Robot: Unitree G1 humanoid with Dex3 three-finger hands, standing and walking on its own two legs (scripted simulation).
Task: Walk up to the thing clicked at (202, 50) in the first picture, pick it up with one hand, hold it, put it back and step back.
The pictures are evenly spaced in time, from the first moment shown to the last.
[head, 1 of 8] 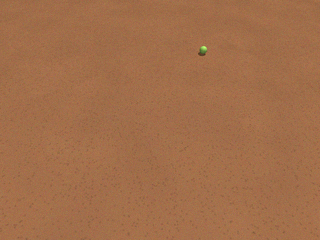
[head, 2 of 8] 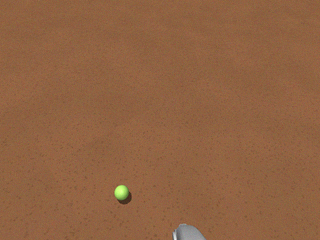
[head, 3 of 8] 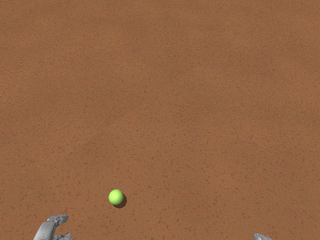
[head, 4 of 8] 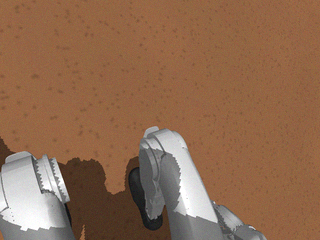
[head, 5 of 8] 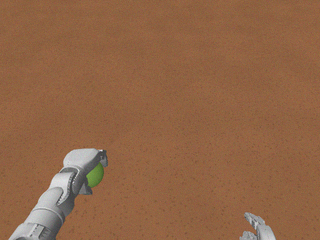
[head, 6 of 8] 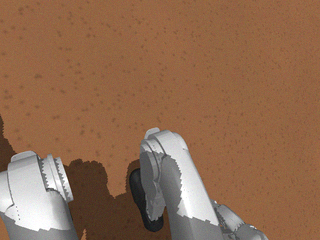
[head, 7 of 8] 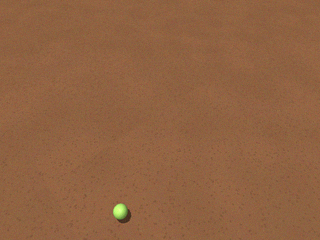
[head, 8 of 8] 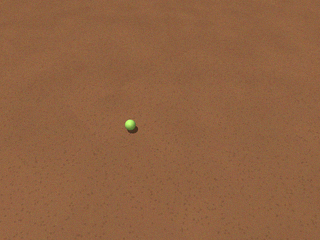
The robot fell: no
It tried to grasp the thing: yes
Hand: left
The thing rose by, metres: 0.69
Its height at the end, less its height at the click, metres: +0.00
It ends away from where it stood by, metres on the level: 0.01
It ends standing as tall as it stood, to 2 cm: yes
